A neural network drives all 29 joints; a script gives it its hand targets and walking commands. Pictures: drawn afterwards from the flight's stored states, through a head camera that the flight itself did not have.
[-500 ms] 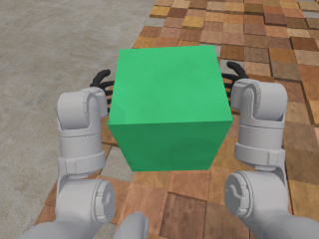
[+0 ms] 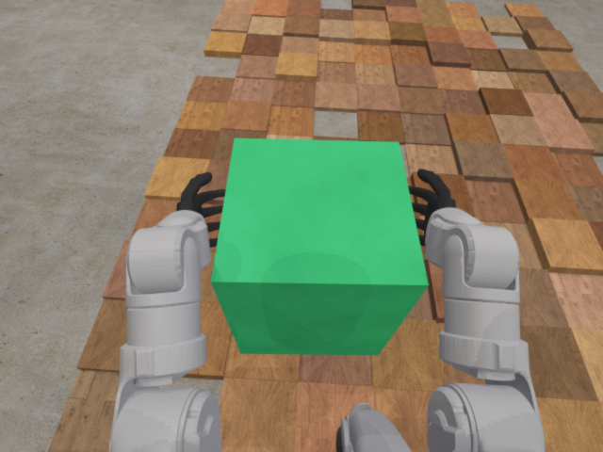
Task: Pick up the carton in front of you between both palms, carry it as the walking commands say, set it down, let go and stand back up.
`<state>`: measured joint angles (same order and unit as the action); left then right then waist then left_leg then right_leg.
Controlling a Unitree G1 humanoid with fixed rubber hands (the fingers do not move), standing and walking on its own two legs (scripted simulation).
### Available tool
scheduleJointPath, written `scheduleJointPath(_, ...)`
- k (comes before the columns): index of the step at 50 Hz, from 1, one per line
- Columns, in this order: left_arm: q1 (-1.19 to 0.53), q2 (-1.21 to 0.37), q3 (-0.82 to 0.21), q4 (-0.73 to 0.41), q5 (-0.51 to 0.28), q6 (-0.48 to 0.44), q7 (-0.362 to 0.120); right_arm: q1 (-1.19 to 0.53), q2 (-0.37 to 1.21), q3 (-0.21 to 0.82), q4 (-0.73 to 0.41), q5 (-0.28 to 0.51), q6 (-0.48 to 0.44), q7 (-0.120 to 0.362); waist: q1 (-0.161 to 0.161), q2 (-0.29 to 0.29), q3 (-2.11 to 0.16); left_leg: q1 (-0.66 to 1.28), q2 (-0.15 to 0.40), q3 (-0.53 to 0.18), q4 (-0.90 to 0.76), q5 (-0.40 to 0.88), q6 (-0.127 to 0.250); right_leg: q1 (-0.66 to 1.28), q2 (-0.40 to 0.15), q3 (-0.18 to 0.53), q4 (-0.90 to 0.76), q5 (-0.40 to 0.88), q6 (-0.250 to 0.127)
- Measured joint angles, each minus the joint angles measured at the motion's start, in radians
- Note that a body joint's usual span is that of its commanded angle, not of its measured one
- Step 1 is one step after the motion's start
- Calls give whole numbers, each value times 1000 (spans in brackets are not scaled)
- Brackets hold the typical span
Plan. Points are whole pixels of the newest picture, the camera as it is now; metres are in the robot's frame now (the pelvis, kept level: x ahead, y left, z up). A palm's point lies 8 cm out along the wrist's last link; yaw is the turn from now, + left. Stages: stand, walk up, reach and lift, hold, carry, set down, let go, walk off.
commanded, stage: carry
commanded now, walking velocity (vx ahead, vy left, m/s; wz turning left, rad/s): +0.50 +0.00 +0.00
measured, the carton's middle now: (312, 256) +0.36 -0.03 +0.02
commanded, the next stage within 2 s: none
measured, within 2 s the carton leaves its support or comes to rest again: neither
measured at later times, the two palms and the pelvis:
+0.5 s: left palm (191, 76) +0.64 +0.15 +0.13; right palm (376, 62) +0.66 -0.15 +0.13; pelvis +0.30 -0.02 +0.00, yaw +2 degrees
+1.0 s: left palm out of the picture +0.95 +0.15 +0.12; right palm out of the picture +0.95 -0.15 +0.12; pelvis +0.60 +0.01 -0.01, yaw +2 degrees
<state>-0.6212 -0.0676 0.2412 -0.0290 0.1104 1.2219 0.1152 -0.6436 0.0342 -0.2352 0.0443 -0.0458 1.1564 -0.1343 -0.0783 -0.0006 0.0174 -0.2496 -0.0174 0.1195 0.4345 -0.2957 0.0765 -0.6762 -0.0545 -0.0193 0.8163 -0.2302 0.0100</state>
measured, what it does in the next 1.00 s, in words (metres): walks ahead: right foot, then left foot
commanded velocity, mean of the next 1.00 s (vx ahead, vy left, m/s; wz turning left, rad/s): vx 0.50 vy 0.00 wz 0.00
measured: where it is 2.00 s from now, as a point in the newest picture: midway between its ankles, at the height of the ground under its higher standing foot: (281, 180)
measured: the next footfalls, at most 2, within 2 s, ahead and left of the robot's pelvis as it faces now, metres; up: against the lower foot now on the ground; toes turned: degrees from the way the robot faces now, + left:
right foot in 0.12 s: +0.25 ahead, -0.12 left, +0.00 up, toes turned -5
left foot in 0.58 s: +0.51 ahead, +0.09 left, +0.00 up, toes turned +8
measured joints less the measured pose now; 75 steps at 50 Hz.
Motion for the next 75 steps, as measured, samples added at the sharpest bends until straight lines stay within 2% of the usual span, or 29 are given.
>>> scheduleJointPath(3,19,6,-7,-23,-6,-6,0,-2,0,11,-5,1,-5,0,12,-2,-29,69,6,-9,3,-66,-24,42,9,-30,-166,64,-9)
scheduleJointPath(6,9,19,-14,10,-16,-5,0,-15,-12,20,21,-2,4,0,31,1,-70,114,18,-22,88,-169,-52,151,30,-91,-345,158,-40)
scheduleJointPath(8,-3,14,-25,65,-11,-24,0,-24,-37,22,58,0,4,6,57,35,-81,52,44,-56,308,-201,-63,157,50,-118,-276,138,-70)
scheduleJointPath(10,-2,9,-38,112,-3,-25,0,-15,-47,18,91,-1,11,13,77,29,-82,-61,22,-92,566,-207,-58,184,48,-121,-248,67,-83)
scheduleJointPath(11,9,9,-43,121,-4,-21,0,-8,-46,19,100,-3,18,13,84,23,-81,-112,16,-94,641,-190,-57,208,47,-120,-262,49,-84)
scheduleJointPath(13,36,14,-50,115,-15,-11,1,4,-38,24,102,-11,32,13,94,17,-73,-201,20,-86,678,-135,-60,263,44,-119,-311,43,-73)
scheduleJointPath(17,61,21,-50,68,-37,-7,7,15,-25,36,61,-22,40,13,110,14,-53,-327,49,-82,556,-57,-74,363,44,-116,-396,26,-76)
scheduleJointPath(21,59,19,-46,18,-46,-9,9,30,-14,36,-10,-28,43,13,119,16,-54,-383,77,-71,372,47,-80,452,47,-110,-445,-16,-62)
scheduleJointPath(27,-7,33,-59,-31,-60,30,24,-5,-32,22,-92,-13,83,10,117,11,-74,-322,58,-29,115,187,-44,564,39,-100,-398,-160,-18)
scheduleJointPath(29,-50,55,-58,-33,-67,57,25,-51,-39,17,-83,-9,102,8,107,4,-86,-258,43,0,47,220,-20,564,27,-91,-279,-251,-3)
scheduleJointPath(30,-74,73,-56,-26,-76,67,25,-74,-37,15,-72,-9,102,6,96,-18,-85,-267,32,13,97,209,-7,524,5,-79,-160,-272,-6)
scheduleJointPath(33,-129,109,-38,7,-98,109,26,-125,-34,14,-32,-10,126,-4,62,-28,-68,-259,25,15,176,106,11,338,35,-2,236,-280,-27)
scheduleJointPath(34,-145,109,-32,17,-97,125,27,-130,-34,12,-30,-8,140,-10,55,-27,-61,-241,24,13,166,92,9,279,40,3,304,-262,-32)
scheduleJointPath(36,-173,97,-19,30,-82,150,28,-133,-34,-4,-38,-7,163,-12,46,-27,-49,-200,21,10,128,85,4,178,35,3,340,-210,-31)
scheduleJointPath(40,-193,65,4,32,-50,165,28,-132,-21,-45,-50,-8,175,-12,35,-24,-38,-112,16,5,60,58,8,29,14,-1,279,-115,-11)
scheduleJointPath(44,-160,36,16,48,-24,144,27,-105,-4,-61,-20,-23,148,0,30,-20,-58,-16,11,-3,7,11,-1,-41,-7,-14,137,-20,1)
scheduleJointPath(47,-111,23,16,68,-7,118,20,-65,8,-52,16,-39,118,11,28,-17,-79,68,9,-9,-26,-35,-17,-24,-7,-38,-37,75,-4)
scheduleJointPath(50,-63,21,8,87,-5,90,12,-27,12,-28,46,-46,90,15,33,-16,-93,153,9,-10,-36,-100,-37,40,12,-76,-211,172,-25)
scheduleJointPath(52,-48,24,-1,109,-9,69,10,-13,2,-10,64,-43,75,16,39,-9,-96,189,15,-15,15,-167,-53,112,35,-109,-311,203,-48)
scheduleJointPath(53,-47,25,-7,127,-11,56,9,-9,-7,-2,76,-39,67,16,44,-7,-98,184,19,-20,93,-208,-59,155,43,-123,-343,196,-53)
scheduleJointPath(54,-45,21,-12,147,-9,32,9,-11,-21,4,94,-32,53,17,55,15,-94,141,40,-26,221,-217,-61,152,53,-135,-301,159,-38)
scheduleJointPath(57,-32,14,-32,203,-4,-15,8,-3,-46,13,144,-18,21,20,85,26,-59,-67,18,-99,667,-190,-52,164,59,-140,-224,63,-31)
scheduleJointPath(59,2,19,-44,202,-14,-28,8,9,-43,24,156,-20,13,20,94,21,-36,-185,19,-105,771,-142,-46,206,62,-138,-249,46,-43)
scheduleJointPath(62,49,23,-53,172,-31,-46,9,28,-30,37,142,-31,3,18,99,18,-10,-316,44,-103,720,-84,-54,277,65,-135,-309,33,-44)
scheduleJointPath(67,120,1,-44,111,-33,-89,9,90,1,40,81,-43,-33,18,103,13,-10,-417,81,-83,479,33,-80,403,65,-125,-414,4,-41)
scheduleJointPath(71,188,-25,-47,52,-30,-116,9,170,27,42,8,-45,-57,18,107,14,-37,-416,86,-58,294,183,-81,513,67,-114,-478,-39,-21)
scheduleJointPath(75,266,-53,-65,-36,-26,-120,6,265,55,45,-101,-46,-58,21,111,21,-73,-353,64,-25,112,296,-63,623,71,-111,-495,-103,8)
